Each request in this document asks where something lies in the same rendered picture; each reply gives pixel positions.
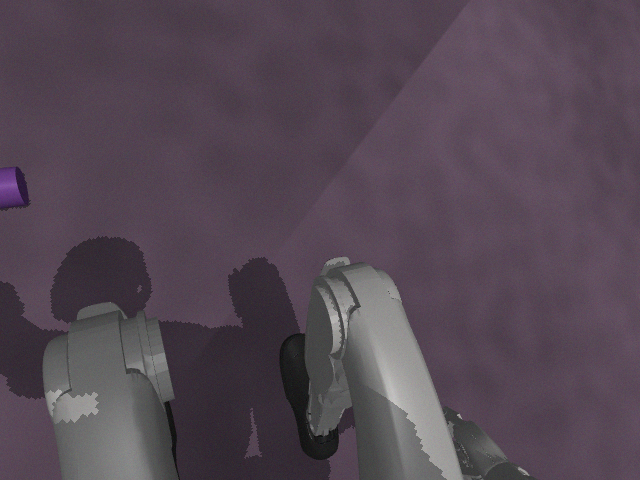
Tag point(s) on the right robot hand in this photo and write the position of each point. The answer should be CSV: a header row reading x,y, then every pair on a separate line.
x,y
476,451

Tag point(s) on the right robot arm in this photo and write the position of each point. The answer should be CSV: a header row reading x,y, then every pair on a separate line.
x,y
508,471

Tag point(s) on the right robot foot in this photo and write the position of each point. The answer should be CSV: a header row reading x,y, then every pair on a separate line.
x,y
296,385

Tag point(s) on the left robot foot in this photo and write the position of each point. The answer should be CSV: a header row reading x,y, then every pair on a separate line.
x,y
172,431

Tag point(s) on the can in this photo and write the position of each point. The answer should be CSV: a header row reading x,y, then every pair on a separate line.
x,y
13,189

